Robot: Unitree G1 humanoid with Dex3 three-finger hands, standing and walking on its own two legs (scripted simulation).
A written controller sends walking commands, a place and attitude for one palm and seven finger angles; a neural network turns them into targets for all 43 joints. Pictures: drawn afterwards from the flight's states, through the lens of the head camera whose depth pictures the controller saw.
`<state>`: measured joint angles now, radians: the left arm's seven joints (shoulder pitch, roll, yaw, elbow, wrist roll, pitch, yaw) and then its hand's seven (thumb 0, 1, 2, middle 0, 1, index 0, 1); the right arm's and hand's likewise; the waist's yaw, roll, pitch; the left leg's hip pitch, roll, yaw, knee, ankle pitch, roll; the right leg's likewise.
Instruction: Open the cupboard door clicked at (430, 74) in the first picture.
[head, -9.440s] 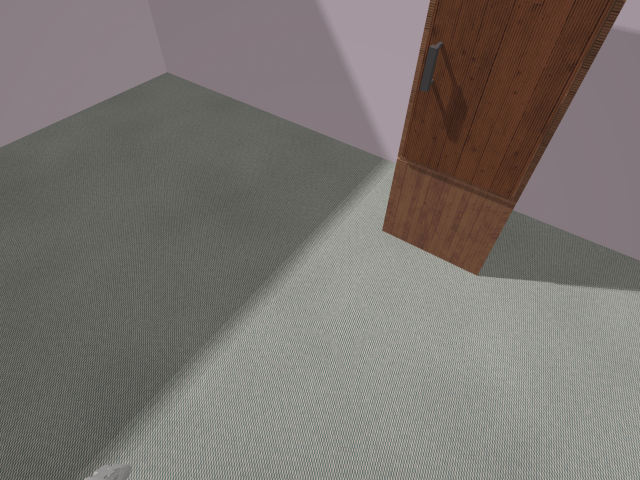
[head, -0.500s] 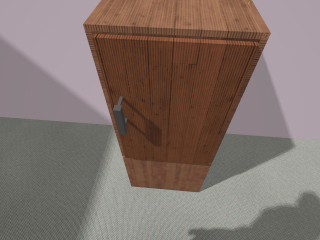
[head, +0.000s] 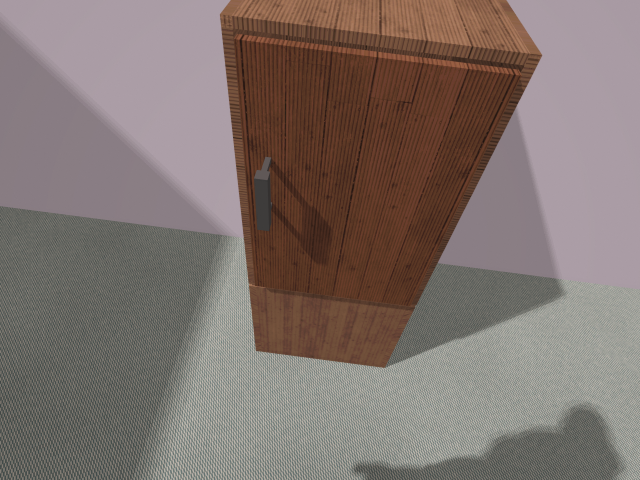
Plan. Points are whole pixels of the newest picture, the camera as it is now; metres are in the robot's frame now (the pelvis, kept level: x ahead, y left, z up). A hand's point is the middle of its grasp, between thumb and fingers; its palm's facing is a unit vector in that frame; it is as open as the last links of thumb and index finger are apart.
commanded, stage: come to a stop and stand still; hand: left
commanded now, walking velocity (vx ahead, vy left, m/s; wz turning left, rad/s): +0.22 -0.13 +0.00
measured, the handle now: (265, 194) +0.57 +0.12 +0.00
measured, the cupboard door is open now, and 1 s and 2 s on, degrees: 0 0 0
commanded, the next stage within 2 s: look again from close up in 1.34 s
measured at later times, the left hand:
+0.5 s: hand out of the picture +0.07 +0.16 -0.19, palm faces -0.04 -0.97 -0.22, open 7.2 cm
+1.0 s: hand out of the picture +0.04 +0.13 -0.17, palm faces +0.04 -0.97 -0.23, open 7.4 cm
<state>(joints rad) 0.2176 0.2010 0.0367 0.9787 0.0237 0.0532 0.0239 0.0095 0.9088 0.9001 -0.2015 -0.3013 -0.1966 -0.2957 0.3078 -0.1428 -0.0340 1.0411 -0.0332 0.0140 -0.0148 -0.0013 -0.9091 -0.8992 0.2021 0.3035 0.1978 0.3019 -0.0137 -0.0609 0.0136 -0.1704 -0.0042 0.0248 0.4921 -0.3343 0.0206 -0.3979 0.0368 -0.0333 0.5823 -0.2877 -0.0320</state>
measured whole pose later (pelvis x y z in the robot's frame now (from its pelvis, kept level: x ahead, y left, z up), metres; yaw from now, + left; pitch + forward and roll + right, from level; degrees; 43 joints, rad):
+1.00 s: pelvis +0.03 -0.05 -0.01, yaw +0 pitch -1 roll +1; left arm 0.27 0.15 0.02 1.08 0.02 0.00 0.03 0.01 0.91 0.90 -0.20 -0.30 -0.20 -0.30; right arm 0.25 -0.17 -0.01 1.08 -0.02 0.00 -0.03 0.00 -0.91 -0.90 0.20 0.30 0.20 0.30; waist 0.00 0.03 0.03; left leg -0.12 0.04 0.00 0.53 -0.39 -0.05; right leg -0.23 -0.03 -0.02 0.62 -0.37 0.00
